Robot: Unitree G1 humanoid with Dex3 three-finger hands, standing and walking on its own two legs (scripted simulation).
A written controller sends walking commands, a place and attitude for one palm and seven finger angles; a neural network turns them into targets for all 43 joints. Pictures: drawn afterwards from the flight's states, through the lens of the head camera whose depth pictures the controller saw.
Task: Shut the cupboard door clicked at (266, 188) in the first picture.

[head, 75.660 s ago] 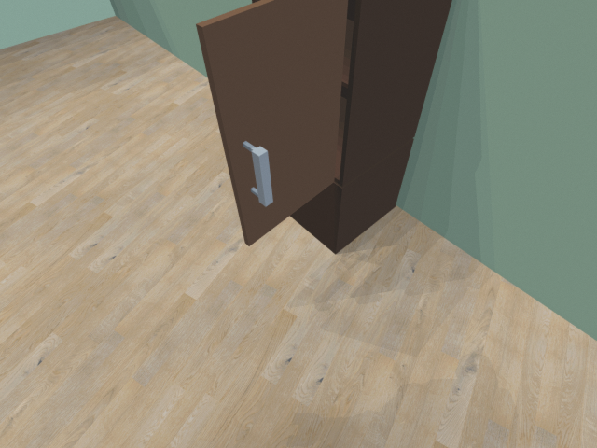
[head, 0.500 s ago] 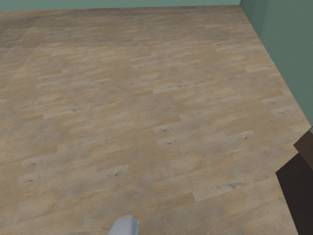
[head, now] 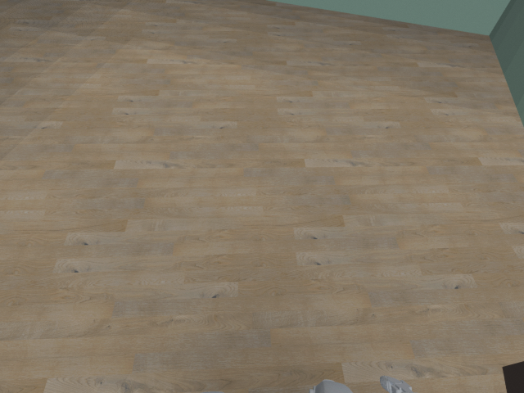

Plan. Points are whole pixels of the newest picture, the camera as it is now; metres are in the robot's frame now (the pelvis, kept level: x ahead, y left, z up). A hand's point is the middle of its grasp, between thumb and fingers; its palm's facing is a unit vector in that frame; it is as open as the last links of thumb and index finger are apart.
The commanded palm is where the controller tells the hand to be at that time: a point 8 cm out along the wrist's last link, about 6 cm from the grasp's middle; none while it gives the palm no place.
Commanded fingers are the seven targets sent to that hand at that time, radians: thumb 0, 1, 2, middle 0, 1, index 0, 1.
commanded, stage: turn to face it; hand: left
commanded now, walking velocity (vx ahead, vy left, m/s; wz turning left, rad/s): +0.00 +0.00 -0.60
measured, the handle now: out of the picture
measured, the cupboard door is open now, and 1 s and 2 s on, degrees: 15 15 15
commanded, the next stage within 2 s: none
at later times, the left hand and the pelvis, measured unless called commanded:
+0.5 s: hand out of the picture +0.13 +0.16 -0.18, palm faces -0.21 -0.96 -0.20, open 7.4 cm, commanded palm none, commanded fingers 0.00 0.90 0.90 -0.20 -0.30 -0.20 -0.30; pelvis +0.05 -0.01 +0.00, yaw -17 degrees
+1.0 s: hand (221, 303) +0.29 +0.10 -0.15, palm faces -0.58 -0.78 -0.25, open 7.4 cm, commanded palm none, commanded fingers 0.00 0.90 0.90 -0.20 -0.30 -0.20 -0.30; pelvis +0.05 +0.01 +0.00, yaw -36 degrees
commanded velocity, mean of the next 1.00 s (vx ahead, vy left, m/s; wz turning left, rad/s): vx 0.00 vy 0.00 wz -0.60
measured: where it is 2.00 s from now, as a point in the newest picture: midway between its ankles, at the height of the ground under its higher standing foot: outside the picture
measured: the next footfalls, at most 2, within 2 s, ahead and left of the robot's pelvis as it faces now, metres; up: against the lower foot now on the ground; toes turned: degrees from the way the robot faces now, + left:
right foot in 0.18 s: +0.04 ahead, -0.15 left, +0.00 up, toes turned -11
left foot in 0.56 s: +0.15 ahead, +0.09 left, +0.00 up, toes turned -18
